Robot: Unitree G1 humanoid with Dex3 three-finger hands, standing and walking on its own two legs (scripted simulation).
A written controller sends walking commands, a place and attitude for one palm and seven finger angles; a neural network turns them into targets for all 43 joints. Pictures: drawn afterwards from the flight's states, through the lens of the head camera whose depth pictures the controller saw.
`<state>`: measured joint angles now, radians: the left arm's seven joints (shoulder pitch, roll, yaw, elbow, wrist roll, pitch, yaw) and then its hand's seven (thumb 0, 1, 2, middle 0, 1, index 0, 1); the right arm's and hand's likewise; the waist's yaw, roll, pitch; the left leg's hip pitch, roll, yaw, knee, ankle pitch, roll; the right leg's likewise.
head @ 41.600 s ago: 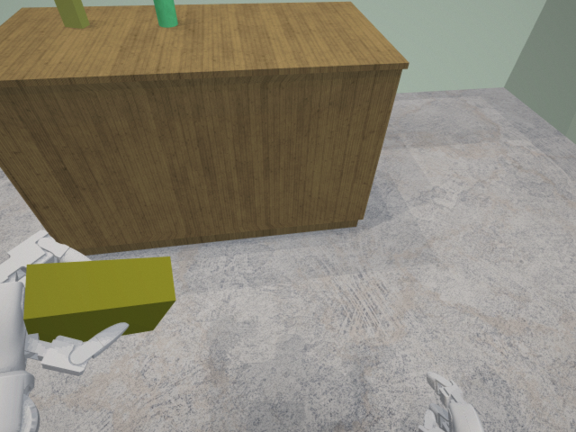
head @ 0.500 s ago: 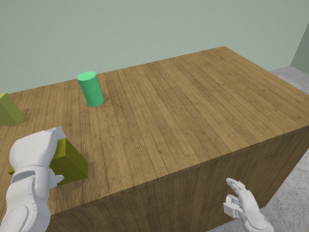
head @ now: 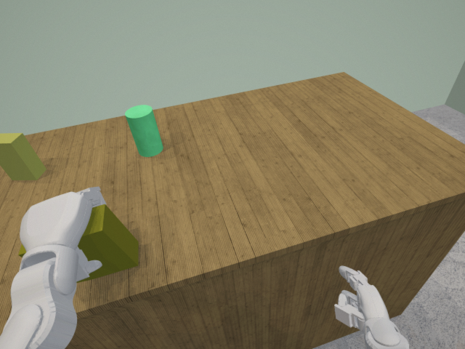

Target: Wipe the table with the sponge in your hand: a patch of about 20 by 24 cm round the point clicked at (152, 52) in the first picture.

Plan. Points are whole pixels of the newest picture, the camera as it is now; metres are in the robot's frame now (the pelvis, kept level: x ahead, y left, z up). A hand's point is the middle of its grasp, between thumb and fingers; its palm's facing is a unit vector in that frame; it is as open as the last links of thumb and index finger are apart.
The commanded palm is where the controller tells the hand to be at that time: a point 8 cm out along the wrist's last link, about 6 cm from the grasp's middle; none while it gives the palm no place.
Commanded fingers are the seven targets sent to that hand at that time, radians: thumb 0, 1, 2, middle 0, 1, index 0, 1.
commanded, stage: lift the sponge slowly off the table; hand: left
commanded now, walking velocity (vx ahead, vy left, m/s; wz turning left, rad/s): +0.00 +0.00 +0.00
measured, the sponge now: (93, 253) +0.22 +0.28 +0.09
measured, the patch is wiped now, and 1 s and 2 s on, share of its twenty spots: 0.90 0.90 0.90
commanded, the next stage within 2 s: bring the sponge back beside the body in 1.64 s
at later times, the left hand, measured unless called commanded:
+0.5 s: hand (79, 231) +0.21 +0.28 +0.15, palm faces +0.15 -0.11 -0.98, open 9.4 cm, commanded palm +0.18 +0.28 +0.23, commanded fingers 0.00 0.10 1.30 -1.20 -1.60 -1.20 -1.60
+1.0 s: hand (76, 204) +0.23 +0.27 +0.19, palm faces +0.23 -0.11 -0.97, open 9.4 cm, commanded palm +0.18 +0.27 +0.26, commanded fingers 0.00 0.10 1.30 -1.20 -1.60 -1.20 -1.60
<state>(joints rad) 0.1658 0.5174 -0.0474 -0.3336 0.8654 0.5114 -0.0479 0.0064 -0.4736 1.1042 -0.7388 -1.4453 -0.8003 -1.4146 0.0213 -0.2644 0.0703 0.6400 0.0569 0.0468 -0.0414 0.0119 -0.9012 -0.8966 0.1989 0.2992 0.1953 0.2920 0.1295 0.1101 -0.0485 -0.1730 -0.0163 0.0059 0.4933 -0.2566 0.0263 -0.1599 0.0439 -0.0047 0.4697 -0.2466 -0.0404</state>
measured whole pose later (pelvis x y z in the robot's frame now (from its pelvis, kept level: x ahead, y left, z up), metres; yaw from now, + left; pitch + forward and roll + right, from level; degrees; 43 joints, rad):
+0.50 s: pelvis -0.01 -0.01 +0.00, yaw +0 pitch -5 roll +0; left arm 0.08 0.57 -0.04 -0.30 0.83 0.48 -0.10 -0.01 -0.49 1.10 -0.77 -1.41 -0.83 -1.38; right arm 0.00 -0.27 0.07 0.66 0.05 0.02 -0.06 0.01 -0.90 -0.90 0.20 0.30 0.20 0.30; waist 0.15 0.11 -0.03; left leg -0.16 -0.01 0.00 0.48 -0.23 0.01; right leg -0.15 0.05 -0.01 0.46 -0.23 -0.06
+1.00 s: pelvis -0.02 -0.01 +0.00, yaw +0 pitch -5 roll +0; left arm -0.08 0.59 -0.03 -0.25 0.79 0.51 -0.13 -0.01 -0.50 1.10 -0.78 -1.41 -0.83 -1.38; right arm -0.02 -0.26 0.08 0.66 0.06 0.02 -0.08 0.01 -0.90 -0.90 0.20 0.30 0.20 0.30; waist 0.14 0.12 -0.03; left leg -0.17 -0.01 0.00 0.46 -0.21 0.01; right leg -0.16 0.05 0.00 0.46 -0.21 -0.06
